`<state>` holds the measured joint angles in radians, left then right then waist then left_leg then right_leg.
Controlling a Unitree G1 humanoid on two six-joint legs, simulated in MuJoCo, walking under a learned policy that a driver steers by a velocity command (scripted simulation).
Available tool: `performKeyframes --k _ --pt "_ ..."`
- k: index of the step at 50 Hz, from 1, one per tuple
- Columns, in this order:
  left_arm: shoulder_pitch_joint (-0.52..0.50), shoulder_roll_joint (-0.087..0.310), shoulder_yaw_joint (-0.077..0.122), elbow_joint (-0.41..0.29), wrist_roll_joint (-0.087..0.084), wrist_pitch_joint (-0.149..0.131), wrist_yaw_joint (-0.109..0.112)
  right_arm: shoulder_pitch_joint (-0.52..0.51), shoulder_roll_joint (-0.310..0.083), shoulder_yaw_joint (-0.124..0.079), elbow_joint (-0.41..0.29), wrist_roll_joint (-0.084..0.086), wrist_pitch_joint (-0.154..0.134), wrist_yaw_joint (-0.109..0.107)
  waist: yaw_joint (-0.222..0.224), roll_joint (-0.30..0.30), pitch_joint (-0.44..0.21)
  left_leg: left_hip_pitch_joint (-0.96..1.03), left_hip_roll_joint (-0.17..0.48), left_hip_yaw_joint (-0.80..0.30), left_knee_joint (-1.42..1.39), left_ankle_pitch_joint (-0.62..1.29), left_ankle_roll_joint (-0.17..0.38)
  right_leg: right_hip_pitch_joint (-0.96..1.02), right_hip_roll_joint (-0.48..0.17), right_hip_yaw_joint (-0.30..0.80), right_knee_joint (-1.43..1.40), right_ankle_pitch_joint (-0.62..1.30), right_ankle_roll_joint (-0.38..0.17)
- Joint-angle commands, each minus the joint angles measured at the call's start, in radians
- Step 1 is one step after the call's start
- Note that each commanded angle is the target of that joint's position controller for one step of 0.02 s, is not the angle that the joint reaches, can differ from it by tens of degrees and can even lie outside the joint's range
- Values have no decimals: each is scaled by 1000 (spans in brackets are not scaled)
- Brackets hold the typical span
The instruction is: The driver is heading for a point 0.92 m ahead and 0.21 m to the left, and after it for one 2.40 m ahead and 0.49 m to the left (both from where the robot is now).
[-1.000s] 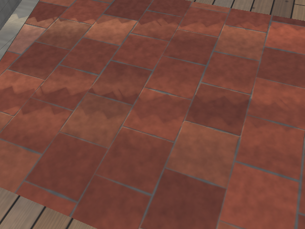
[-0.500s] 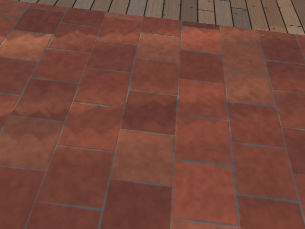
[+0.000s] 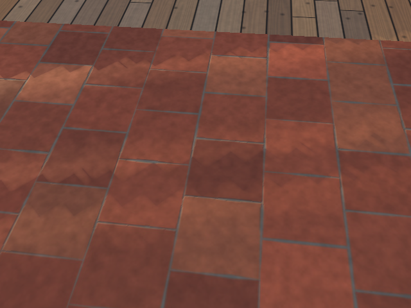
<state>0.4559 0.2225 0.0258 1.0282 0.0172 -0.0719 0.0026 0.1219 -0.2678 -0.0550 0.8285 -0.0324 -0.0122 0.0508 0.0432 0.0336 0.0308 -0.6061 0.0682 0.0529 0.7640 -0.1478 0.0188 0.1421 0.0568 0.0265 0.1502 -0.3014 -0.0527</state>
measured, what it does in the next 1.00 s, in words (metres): walks ahead: left foot, then right foot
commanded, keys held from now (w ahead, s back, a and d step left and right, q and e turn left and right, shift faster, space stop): w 0.62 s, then w+q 0.38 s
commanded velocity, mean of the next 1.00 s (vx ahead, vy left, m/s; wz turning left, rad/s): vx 0.48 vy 0.00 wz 0.11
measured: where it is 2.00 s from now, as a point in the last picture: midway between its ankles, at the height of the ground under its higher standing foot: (187, 192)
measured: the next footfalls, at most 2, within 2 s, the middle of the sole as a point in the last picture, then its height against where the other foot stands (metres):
left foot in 0.12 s outside the picture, level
right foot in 0.66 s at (248, 290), level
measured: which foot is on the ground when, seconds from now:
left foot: up 0.00-0.10, down 0.12-0.68, up 0.70-1.00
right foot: down 0.00-0.14, up 0.16-0.64, down 0.66-1.00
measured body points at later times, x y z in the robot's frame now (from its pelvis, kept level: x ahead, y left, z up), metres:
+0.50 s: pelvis +0.26 +0.05 +0.01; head +0.28 +0.05 +0.46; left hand +0.41 +0.28 -0.12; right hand +0.21 -0.19 -0.14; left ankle +0.19 +0.11 -0.74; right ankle +0.43 -0.10 -0.68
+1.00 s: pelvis +0.55 +0.01 +0.01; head +0.57 +0.01 +0.46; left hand +0.50 +0.25 -0.13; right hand +0.69 -0.23 -0.13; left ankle +0.64 +0.17 -0.67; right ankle +0.50 -0.06 -0.74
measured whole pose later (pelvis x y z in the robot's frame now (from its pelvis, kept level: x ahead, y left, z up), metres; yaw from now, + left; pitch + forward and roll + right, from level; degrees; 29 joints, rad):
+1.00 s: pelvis +0.55 +0.01 +0.01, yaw +9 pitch +0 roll -1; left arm 0.39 0.20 0.04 1.02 0.02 -0.11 0.01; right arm 0.18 -0.23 -0.06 0.92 -0.03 -0.01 0.04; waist 0.01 0.04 0.05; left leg -0.66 0.10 0.01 0.95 -0.07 0.06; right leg -0.01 0.04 -0.23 0.25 -0.24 -0.07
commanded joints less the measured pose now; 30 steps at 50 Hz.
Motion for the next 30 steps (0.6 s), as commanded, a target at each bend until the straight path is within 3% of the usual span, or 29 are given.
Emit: performKeyframes --k 1,3,4,5,6,7,8,9,10,11,12,15,19,22,27,30 --pt "12 159 25 -22 0 -16 8 -157 -40 2 -113 4 -16 -1 2 -140 126 29 -32 38 -103 19 31 -131 -266 97 -26 502 -138" --pt "-12 174 25 -17 2 -16 12 -90 -56 -6 -99 5 -19 -14 -42 -138 91 155 -68 50 -151 -20 68 -112 -277 73 64 722 -113" --pt "-20 184 27 -14 5 -15 13 -3 -74 -16 -72 6 -22 -24 -83 -135 36 269 -101 58 -176 -45 85 -104 -269 54 183 881 -97" --pt "-28 186 27 -12 4 -10 13 157 -94 -29 -17 5 -31 -35 -154 -103 -50 462 -132 70 -243 -29 105 -141 -233 17 380 932 -78" --pt "-21 165 19 -23 2 -11 10 322 -150 -47 28 -14 -42 -50 -211 -49 -152 718 -15 -56 -270 -117 138 -319 -185 -10 643 706 -62" --pt "89 32 -10 -53 -30 -11 -2 418 -273 -74 42 -32 -46 -53 -169 215 -316 969 315 -577 -384 -374 253 -630 -16 -70 1049 46 -14" --pt "29 134 19 -42 -4 -14 -3 365 -222 -62 44 8 -39 -41 -165 120 -294 855 331 -800 -544 -416 263 -705 11 67 1165 -164 -38" --pt "-42 147 29 -73 -2 -13 -7 231 -185 -50 28 17 -40 -39 -101 85 -123 709 306 -627 -543 -441 245 -757 -57 62 1189 -88 -54" --pt "-87 132 23 -80 0 -18 -14 155 -114 -32 15 17 -47 -34 -82 14 -47 578 263 -505 -572 -346 230 -739 -100 48 1134 -12 -58" --pt "-93 104 21 -77 2 -12 -19 128 -85 -21 21 17 -55 -34 -51 19 -4 493 212 -403 -597 -253 201 -700 -132 36 1072 16 -57" --pt "-74 89 18 -72 16 1 -23 122 -58 -11 35 18 -62 -37 -22 36 13 425 175 -329 -614 -169 182 -650 -150 31 1030 27 -48" --pt "-89 64 15 -71 21 27 -36 183 -54 -8 74 20 -85 -36 -5 28 21 397 144 -226 -647 -17 194 -651 -159 -1 978 72 -25" --pt "-270 69 16 -133 20 35 -41 264 -57 -4 115 23 -90 -38 -32 7 76 458 124 -166 -695 35 202 -810 -184 -36 821 206 16" --pt "-387 49 7 -172 14 29 -44 307 -53 1 136 26 -92 -40 -58 5 84 493 99 -112 -684 144 186 -803 -164 -67 643 303 31" --pt "-517 48 2 -220 10 23 -41 391 -58 4 177 16 -89 -53 -97 18 90 634 129 -90 -637 325 180 -779 -123 -100 471 321 8" --pt "-512 64 9 -232 10 13 -36 385 -73 1 192 7 -82 -64 -77 27 78 727 157 -83 -553 521 168 -730 -91 -109 411 215 -33"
